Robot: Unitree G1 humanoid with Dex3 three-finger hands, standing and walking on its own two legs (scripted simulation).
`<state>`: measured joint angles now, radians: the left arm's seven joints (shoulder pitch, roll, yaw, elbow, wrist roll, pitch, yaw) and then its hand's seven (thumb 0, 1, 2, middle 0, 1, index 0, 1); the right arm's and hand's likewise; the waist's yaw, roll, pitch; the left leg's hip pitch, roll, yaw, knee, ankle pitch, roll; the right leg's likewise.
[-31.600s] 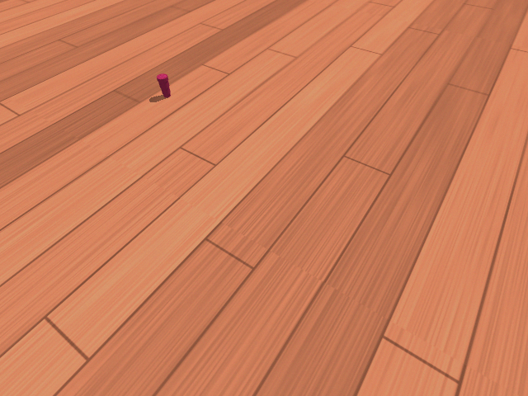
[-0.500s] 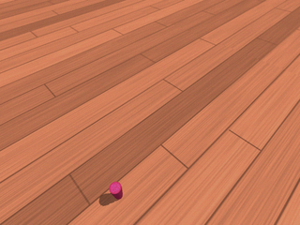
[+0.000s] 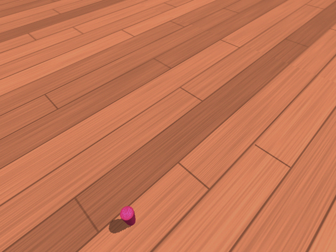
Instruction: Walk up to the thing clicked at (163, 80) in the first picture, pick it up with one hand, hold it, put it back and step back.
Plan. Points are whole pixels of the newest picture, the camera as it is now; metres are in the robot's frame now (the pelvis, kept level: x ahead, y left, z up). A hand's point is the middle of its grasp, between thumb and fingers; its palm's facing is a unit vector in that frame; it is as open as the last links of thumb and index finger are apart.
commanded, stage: stand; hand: left
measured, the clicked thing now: (129, 217) +0.42 +0.25 -0.71
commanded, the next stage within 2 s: step back in 0.40 s
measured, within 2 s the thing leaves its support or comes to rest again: neither
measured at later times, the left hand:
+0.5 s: hand out of the picture +0.09 +0.25 -0.16, palm faces +0.00 -0.93 -0.36, open 7.4 cm
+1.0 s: hand out of the picture +0.06 +0.30 -0.18, palm faces -0.07 -0.93 -0.36, open 7.4 cm
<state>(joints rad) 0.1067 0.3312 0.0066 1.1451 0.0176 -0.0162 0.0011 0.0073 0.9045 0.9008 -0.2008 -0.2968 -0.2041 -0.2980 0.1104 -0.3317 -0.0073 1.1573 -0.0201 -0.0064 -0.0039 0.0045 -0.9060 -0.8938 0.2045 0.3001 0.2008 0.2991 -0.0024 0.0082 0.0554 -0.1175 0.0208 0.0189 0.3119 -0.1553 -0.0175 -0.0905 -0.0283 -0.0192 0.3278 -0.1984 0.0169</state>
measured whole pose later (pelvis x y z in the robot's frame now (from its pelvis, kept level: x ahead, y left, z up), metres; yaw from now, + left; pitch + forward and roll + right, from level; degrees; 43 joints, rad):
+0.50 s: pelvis +0.00 -0.01 +0.00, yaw +0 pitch -1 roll +0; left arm 0.09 0.35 0.04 1.09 0.00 0.00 0.00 0.01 0.90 0.90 -0.20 -0.30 -0.21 -0.30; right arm 0.06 -0.35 -0.02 1.11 -0.01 0.01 0.00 0.00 -0.91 -0.89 0.21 0.30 0.20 0.30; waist -0.01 0.01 0.10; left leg -0.18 0.04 0.01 0.41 -0.20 -0.02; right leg -0.14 -0.01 -0.02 0.40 -0.23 0.00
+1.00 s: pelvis -0.07 +0.05 -0.02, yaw -2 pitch -1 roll -1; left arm 0.07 0.39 0.07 0.90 0.01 0.06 0.02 0.01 0.91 0.90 -0.20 -0.30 -0.20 -0.30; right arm 0.13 -0.34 -0.05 0.93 -0.03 0.03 -0.02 0.01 -0.90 -0.89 0.21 0.30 0.20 0.30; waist -0.02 -0.04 0.20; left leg -0.31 -0.02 0.03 0.56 -0.23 0.06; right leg -0.42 0.10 0.16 1.10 -0.51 0.01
